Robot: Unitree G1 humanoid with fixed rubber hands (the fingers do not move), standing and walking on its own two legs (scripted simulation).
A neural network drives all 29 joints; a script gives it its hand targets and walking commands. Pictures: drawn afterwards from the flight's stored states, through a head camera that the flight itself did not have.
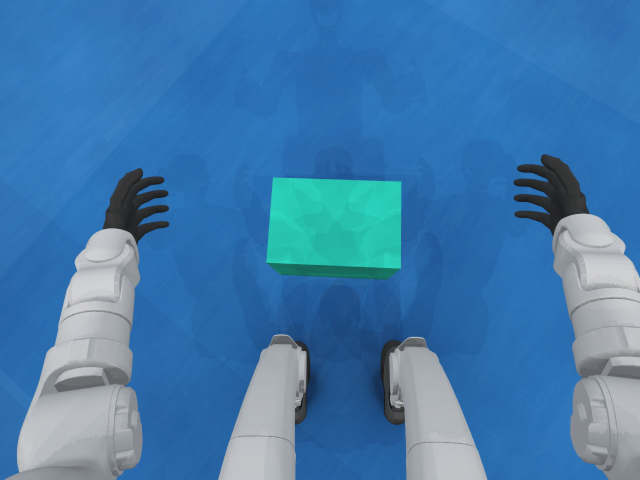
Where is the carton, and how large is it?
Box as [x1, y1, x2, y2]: [266, 177, 400, 279]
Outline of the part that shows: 273,177 266,262 280,274 386,279 400,268 400,182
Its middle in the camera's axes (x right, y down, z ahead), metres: +0.04 -0.01 +0.99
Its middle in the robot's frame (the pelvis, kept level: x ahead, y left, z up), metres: +0.49 +0.02 -0.57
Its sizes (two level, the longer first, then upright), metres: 0.297 0.201 0.231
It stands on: the floor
